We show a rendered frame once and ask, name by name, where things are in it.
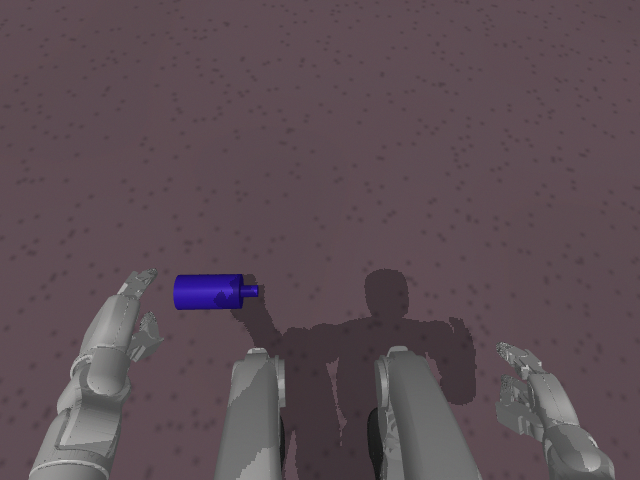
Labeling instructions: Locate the left robot hand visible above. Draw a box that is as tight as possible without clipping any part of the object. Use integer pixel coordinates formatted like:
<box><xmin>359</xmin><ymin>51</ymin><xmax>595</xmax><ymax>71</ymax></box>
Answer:
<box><xmin>79</xmin><ymin>268</ymin><xmax>164</xmax><ymax>362</ymax></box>

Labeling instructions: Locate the left robot arm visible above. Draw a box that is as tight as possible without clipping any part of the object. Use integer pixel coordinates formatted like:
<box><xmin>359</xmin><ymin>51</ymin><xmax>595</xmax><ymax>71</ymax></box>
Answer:
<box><xmin>28</xmin><ymin>348</ymin><xmax>132</xmax><ymax>480</ymax></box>

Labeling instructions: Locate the right robot hand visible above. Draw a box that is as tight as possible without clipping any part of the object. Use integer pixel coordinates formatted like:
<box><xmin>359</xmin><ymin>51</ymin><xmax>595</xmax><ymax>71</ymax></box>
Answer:
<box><xmin>495</xmin><ymin>342</ymin><xmax>581</xmax><ymax>443</ymax></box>

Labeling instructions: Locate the right robot arm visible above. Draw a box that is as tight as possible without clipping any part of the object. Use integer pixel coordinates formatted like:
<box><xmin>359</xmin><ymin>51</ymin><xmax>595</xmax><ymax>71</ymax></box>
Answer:
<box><xmin>542</xmin><ymin>425</ymin><xmax>615</xmax><ymax>480</ymax></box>

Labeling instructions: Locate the bottle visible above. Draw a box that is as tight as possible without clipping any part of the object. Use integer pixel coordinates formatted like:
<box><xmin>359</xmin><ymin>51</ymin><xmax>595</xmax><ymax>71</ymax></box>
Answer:
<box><xmin>173</xmin><ymin>274</ymin><xmax>259</xmax><ymax>310</ymax></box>

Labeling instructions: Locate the right robot foot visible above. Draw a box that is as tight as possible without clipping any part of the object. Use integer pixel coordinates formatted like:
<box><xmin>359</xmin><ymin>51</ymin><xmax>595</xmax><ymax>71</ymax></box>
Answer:
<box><xmin>367</xmin><ymin>407</ymin><xmax>383</xmax><ymax>480</ymax></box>

